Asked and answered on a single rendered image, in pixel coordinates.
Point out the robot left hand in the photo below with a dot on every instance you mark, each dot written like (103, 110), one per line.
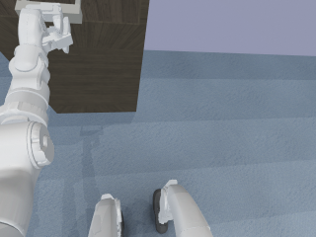
(32, 29)

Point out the robot left upper arm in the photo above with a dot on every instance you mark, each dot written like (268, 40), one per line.
(25, 148)

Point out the handle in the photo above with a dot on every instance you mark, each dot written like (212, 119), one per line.
(72, 11)

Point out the drawer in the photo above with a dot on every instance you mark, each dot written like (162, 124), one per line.
(119, 11)

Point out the left robot thigh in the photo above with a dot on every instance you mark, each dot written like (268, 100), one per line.
(106, 218)

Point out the robot right foot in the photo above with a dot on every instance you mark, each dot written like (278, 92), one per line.
(160, 227)

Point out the robot left forearm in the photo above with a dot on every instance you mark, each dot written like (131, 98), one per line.
(28, 96)

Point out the cabinet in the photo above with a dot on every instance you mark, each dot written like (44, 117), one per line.
(101, 71)

